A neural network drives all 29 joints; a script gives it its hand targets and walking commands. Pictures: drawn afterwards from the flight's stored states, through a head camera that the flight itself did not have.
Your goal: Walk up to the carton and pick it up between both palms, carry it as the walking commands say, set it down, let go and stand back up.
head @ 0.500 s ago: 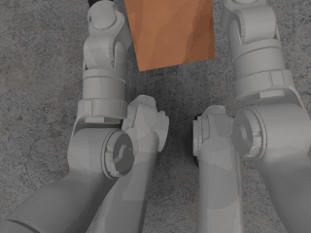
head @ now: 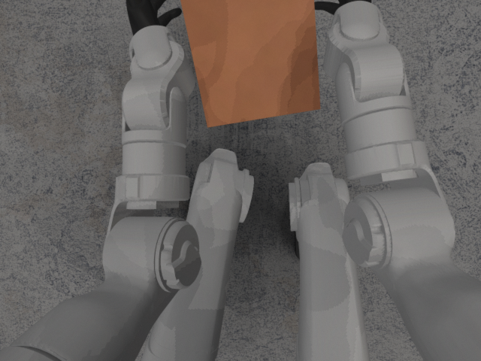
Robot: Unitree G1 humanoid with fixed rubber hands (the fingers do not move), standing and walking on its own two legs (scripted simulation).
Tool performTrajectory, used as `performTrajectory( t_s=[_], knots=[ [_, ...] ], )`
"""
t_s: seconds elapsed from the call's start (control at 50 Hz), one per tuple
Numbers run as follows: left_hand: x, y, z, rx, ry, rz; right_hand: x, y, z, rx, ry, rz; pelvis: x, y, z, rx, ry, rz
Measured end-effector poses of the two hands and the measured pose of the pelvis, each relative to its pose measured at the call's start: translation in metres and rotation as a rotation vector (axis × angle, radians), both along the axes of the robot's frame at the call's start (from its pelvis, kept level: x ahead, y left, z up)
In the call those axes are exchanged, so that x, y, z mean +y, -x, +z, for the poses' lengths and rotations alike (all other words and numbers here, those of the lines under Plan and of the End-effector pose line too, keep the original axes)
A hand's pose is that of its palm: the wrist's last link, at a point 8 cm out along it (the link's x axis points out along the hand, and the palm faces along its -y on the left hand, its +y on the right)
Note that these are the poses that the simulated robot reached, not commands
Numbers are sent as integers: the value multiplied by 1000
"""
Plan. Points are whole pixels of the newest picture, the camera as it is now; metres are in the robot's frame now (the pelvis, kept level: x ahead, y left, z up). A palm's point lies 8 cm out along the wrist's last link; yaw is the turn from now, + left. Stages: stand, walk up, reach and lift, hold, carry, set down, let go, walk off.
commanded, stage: reach and lift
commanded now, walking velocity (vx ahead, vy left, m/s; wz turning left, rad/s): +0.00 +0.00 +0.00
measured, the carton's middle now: (250, 37) +0.54 +0.06 -0.19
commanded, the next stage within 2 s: none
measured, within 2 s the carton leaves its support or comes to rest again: neither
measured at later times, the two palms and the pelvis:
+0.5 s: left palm (110, 20) +0.47 +0.18 +0.00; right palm out of the picture +0.53 -0.04 +0.00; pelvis -0.02 -0.01 +0.05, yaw +1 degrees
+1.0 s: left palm (56, 8) +0.45 +0.18 +0.08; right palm out of the picture +0.51 -0.04 +0.08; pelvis +0.00 +0.00 +0.11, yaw +0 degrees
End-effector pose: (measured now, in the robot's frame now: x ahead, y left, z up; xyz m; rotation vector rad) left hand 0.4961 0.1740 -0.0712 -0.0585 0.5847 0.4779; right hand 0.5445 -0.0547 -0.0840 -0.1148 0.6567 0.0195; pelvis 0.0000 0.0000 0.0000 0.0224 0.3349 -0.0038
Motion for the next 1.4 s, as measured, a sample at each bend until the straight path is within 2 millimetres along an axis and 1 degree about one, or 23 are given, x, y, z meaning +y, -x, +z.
performTrajectory(
  t_s=[0.12, 0.22, 0.34, 0.44, 0.56, 0.66, 0.74, 0.82, 0.92, 0.98, 1.04, 1.2, 1.3, 1.34, 1.4],
  knots=[
    [0, 12, 15, 23, 15, 23, 2, 4, 21, 19, 26, 27, -6, 3, 11, -31, -21, -7],
    [6, 23, 30, 22, 30, 41, 9, 8, 46, 14, 54, 47, -11, 7, 25, -52, -19, -4],
    [11, 25, 55, 0, 27, 56, 15, 8, 72, -9, 39, 46, -13, 12, 38, -71, -2, 8],
    [11, 23, 68, 7, 18, 37, 14, 12, 80, -4, 36, 30, -12, 15, 47, -77, 8, 14],
    [5, 22, 83, 3, 21, 22, 6, 19, 89, -3, 14, -3, -8, 15, 58, -88, 15, 11],
    [1, 24, 97, 1, 15, 17, 3, 19, 108, -14, 36, 9, -5, 13, 68, -104, 7, 2],
    [2, 29, 107, 12, 20, 27, 4, 19, 122, -9, 57, 26, -3, 11, 79, -119, 2, -3],
    [4, 37, 116, 20, 32, 43, 7, 24, 135, -5, 70, 39, -2, 8, 92, -136, 6, -2],
    [6, 45, 135, 16, 33, 64, 10, 30, 150, -3, 46, 38, -1, 5, 105, -163, 20, 6],
    [6, 46, 148, 9, 25, 67, 10, 32, 158, -8, 33, 39, 0, 5, 113, -173, 25, 11],
    [6, 45, 157, 19, 25, 56, 9, 35, 166, 0, 38, 30, 0, 2, 118, -151, 23, 11],
    [3, 46, 186, 6, 11, 33, 5, 40, 196, -17, 37, 12, 1, 1, 136, -175, 22, 7],
    [-1, 51, 204, 25, 21, 29, 1, 46, 214, 2, 49, 8, -1, -6, 149, -148, 17, 6],
    [-3, 53, 214, 26, 23, 26, -1, 48, 225, 2, 54, 6, -2, -11, 155, -136, 14, 5],
    [-4, 56, 228, 46, 27, 17, -2, 52, 241, 20, 64, 2, -3, -23, 163, -71, 12, 5]
  ],
)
